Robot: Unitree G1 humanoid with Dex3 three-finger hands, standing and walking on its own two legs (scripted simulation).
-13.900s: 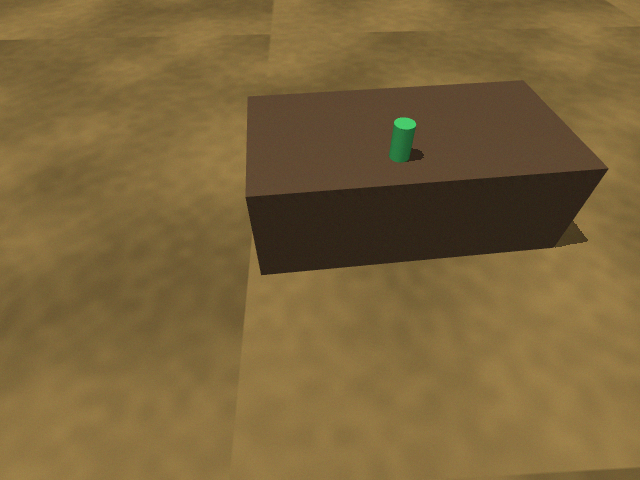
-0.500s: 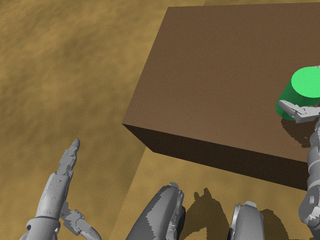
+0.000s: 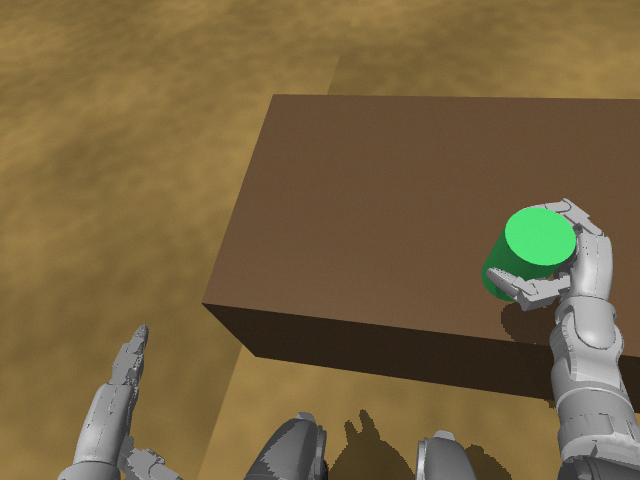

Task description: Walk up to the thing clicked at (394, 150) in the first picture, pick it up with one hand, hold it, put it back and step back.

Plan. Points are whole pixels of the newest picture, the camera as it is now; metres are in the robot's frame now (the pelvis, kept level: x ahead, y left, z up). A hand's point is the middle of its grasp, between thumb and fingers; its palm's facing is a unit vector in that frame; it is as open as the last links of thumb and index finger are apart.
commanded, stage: lift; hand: right
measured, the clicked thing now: (522, 258) +0.42 -0.17 -0.01
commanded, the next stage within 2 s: hold in 0.96 s
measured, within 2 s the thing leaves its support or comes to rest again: neither
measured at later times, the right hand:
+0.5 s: hand (544, 271) +0.37 -0.17 +0.05, palm faces +0.12 +0.99 -0.01, open 10.3 cm
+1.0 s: hand (550, 272) +0.35 -0.17 +0.08, palm faces +0.12 +0.99 +0.00, open 10.3 cm
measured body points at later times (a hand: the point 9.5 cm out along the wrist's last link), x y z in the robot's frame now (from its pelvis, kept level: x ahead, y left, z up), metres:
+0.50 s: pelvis +0.00 +0.00 +0.03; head +0.07 -0.02 +0.48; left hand +0.16 +0.26 +0.02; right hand +0.36 -0.23 +0.06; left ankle +0.03 +0.14 -0.64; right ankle +0.03 -0.13 -0.64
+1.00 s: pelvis +0.01 +0.00 +0.05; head +0.06 -0.02 +0.50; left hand +0.17 +0.26 +0.02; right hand +0.34 -0.22 +0.08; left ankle +0.03 +0.14 -0.64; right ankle +0.03 -0.13 -0.64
